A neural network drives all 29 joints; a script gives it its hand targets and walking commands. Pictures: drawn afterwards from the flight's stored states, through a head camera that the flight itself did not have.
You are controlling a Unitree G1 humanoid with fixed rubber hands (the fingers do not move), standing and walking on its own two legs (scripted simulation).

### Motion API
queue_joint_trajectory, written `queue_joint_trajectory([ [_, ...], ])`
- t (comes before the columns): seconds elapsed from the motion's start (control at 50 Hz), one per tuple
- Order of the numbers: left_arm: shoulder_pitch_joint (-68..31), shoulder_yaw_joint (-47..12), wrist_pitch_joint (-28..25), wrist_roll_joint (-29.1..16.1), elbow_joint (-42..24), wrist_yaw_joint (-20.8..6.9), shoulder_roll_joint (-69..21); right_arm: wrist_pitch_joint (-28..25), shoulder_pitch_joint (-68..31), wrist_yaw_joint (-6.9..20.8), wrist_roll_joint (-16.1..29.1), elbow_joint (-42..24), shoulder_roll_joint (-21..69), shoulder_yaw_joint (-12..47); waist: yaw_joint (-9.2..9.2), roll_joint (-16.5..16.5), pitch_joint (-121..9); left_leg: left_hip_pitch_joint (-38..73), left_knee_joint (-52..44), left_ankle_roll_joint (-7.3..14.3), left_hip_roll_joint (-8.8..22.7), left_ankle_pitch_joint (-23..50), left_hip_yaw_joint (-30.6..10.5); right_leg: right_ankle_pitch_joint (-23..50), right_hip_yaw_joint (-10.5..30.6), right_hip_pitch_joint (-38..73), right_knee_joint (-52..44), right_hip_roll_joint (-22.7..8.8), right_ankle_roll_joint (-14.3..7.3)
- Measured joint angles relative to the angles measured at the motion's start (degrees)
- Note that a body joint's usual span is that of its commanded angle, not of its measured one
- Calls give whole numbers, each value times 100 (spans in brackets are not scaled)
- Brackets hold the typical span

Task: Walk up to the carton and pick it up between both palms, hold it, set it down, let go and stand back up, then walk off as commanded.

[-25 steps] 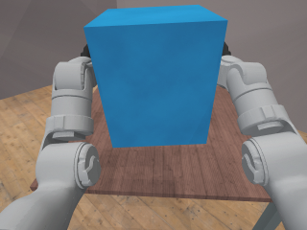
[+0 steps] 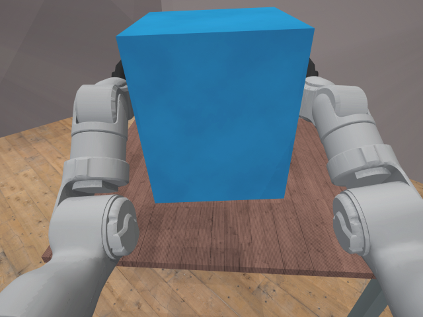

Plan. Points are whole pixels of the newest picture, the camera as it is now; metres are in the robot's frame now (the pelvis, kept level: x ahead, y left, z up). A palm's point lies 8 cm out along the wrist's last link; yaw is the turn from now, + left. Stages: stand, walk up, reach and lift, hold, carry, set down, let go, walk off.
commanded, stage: hold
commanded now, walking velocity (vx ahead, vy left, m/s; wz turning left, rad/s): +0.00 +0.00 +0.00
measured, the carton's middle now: (215, 103) +0.37 +0.00 +0.32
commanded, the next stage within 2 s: none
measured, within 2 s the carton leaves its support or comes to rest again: neither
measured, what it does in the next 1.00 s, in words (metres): stands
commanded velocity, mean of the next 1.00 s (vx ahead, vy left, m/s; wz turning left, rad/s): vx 0.00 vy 0.00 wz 0.00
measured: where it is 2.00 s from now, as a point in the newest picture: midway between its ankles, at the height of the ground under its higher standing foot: outside the picture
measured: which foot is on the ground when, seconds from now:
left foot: down 0.00-1.00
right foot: down 0.00-1.00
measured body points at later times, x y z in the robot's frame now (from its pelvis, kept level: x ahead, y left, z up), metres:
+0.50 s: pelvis +0.00 +0.00 +0.00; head -0.08 +0.01 +0.44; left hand +0.40 +0.15 +0.33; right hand +0.39 -0.16 +0.33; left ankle +0.01 +0.13 -0.75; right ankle +0.04 -0.10 -0.75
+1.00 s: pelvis +0.00 +0.00 +0.00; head -0.08 +0.01 +0.44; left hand +0.40 +0.14 +0.33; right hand +0.39 -0.16 +0.33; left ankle +0.01 +0.13 -0.75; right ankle +0.04 -0.10 -0.75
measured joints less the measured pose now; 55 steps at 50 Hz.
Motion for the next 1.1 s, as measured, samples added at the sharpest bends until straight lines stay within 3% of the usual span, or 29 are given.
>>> queue_joint_trajectory([
  [1.1,47,22,19,6,-95,72,-65,72,48,10,100,-56,-56,101,-25,38,-43,19,7,8,-7,-36,-44,-18,130,41,-28,53,13],
])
